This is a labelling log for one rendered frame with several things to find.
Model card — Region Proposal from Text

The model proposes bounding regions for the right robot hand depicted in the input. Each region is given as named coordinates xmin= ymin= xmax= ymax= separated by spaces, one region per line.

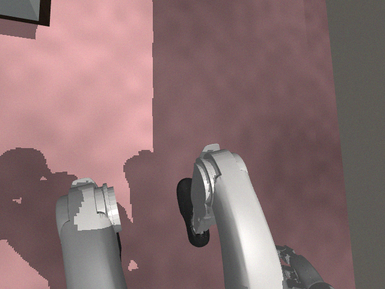
xmin=275 ymin=245 xmax=324 ymax=289

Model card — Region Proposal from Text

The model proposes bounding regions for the right robot foot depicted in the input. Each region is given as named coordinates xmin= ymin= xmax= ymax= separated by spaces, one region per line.
xmin=176 ymin=178 xmax=209 ymax=247

